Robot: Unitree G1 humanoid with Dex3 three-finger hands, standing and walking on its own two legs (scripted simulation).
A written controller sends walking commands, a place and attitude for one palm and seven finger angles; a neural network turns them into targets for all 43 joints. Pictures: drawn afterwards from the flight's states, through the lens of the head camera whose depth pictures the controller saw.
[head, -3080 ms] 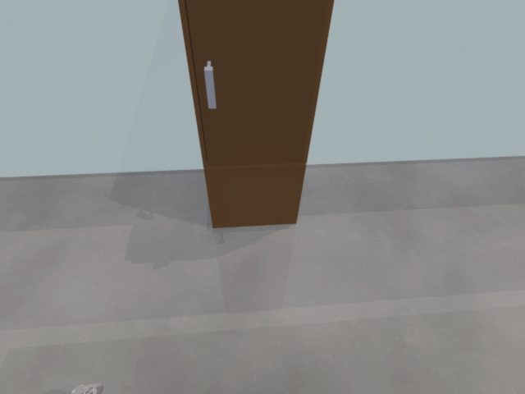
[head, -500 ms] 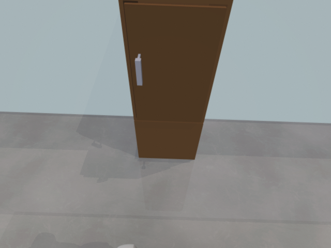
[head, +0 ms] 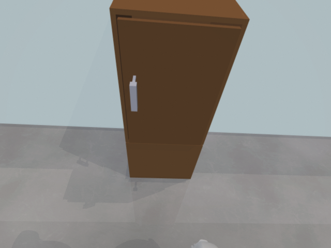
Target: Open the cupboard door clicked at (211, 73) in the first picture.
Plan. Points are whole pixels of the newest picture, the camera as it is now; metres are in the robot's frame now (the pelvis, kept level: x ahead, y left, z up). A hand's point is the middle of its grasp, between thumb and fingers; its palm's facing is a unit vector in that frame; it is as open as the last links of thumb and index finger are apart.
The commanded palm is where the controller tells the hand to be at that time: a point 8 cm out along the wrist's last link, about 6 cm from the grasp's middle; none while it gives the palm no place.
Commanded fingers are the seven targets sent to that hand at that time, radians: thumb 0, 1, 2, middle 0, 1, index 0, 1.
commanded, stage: come to a stop and stand still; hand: left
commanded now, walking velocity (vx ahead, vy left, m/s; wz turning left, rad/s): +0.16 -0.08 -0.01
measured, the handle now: (134, 93) +0.62 +0.16 -0.01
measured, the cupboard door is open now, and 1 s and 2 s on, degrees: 0 0 0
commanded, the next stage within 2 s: look again from close up in 0.96 s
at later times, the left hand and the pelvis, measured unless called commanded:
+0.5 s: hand out of the picture +0.14 +0.17 -0.19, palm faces +0.07 -0.98 -0.19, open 7.3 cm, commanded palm none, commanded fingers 0.00 0.90 0.90 -0.20 -0.30 -0.20 -0.30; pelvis +0.04 -0.01 -0.02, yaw +2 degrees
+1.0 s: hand out of the picture -0.01 +0.17 -0.18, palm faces +0.05 -0.98 -0.18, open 7.4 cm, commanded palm none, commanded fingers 0.00 0.90 0.90 -0.20 -0.30 -0.20 -0.30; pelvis +0.02 +0.01 +0.00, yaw +0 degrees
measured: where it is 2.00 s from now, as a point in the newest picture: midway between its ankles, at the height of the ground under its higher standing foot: outside the picture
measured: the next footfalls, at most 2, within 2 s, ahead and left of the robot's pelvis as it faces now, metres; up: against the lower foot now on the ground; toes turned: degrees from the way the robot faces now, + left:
right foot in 0.16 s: +0.18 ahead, -0.15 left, +0.00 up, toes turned -7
left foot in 0.52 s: +0.07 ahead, +0.10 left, +0.00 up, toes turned +5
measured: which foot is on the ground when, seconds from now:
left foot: down 0.00-0.16, up 0.18-0.50, down 0.52-1.00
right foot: up 0.00-0.14, down 0.16-0.52, up 0.54-0.82, down 0.84-1.00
